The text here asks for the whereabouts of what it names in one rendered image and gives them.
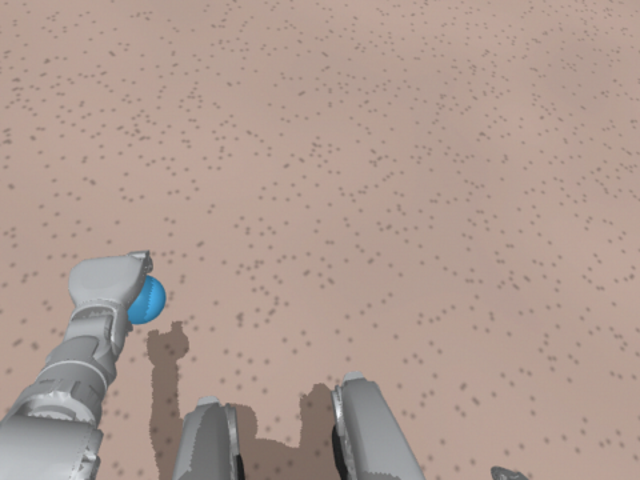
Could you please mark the left robot hand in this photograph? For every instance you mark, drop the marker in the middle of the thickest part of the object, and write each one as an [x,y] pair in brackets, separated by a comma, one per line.
[119,279]

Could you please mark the ball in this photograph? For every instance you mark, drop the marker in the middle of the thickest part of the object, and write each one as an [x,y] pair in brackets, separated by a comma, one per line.
[149,304]

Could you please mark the left robot arm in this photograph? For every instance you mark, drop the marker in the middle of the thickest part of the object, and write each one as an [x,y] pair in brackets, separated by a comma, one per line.
[50,432]

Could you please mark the right robot foot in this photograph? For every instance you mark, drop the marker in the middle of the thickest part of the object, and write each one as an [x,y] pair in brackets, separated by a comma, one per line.
[338,455]

